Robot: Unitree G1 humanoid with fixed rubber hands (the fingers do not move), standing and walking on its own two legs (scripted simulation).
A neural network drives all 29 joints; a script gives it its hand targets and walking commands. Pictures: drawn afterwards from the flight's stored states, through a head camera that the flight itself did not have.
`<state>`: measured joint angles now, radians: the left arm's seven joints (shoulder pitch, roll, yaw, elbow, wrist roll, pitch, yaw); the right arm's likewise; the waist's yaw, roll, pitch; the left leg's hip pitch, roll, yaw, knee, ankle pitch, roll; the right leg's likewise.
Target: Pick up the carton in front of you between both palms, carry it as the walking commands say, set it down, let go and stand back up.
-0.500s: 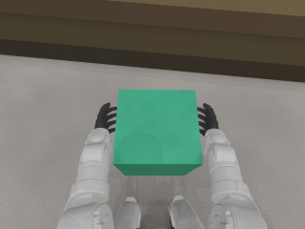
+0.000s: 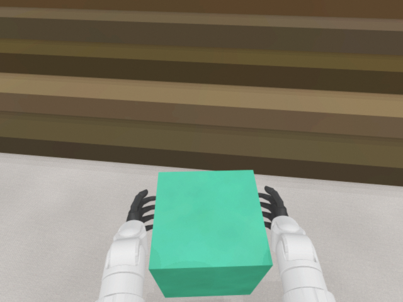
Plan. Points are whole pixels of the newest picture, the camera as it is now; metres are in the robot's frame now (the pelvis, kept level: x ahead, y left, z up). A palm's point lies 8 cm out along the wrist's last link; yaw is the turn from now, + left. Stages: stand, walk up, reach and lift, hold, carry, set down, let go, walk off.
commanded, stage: reach and lift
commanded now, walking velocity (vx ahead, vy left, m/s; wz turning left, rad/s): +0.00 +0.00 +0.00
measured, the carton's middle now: (206, 237) +0.30 +0.00 -0.06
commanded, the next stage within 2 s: hold in 1.04 s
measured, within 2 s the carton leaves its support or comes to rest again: neither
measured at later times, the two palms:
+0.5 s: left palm (133, 224) +0.28 +0.15 +0.03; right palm (281, 219) +0.28 -0.15 +0.03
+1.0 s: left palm (132, 219) +0.29 +0.15 +0.04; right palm (282, 215) +0.29 -0.15 +0.04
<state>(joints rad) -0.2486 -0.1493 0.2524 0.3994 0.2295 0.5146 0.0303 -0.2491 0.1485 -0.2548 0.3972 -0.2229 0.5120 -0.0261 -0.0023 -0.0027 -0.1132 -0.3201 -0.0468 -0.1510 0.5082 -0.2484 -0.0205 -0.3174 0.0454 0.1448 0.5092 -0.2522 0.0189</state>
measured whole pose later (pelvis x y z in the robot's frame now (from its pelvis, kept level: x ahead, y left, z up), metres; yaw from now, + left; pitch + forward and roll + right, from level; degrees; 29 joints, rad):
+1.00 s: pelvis +0.00 +0.00 +0.01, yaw +0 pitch -4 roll +0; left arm -0.25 -0.15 0.22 0.29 0.28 0.69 0.01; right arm -0.25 0.15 -0.23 0.29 -0.28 0.69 0.00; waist 0.00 0.00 -0.01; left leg -0.09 -0.03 -0.14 0.36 -0.20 -0.02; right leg -0.08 0.03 0.14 0.37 -0.20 0.01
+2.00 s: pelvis +0.17 -0.02 +0.01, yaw -1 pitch +6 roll -1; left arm -0.03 -0.13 0.08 -0.44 0.05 1.20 0.12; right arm -0.03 0.13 -0.04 -0.45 -0.08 1.20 -0.12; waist -0.02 0.04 -0.17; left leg -0.14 0.06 0.16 0.36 -0.32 -0.01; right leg -0.48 -0.04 -0.14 0.70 -0.38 0.00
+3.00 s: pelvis +0.80 -0.04 -0.02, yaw +0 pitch +4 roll +0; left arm -0.66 -0.06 0.25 -0.11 0.04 1.26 0.16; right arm -0.66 0.03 -0.24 -0.12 0.00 1.27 -0.17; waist 0.01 0.03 -0.05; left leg -0.18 0.06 0.17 0.78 -0.51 0.02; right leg -0.53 -0.01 -0.17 0.60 -0.14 -0.09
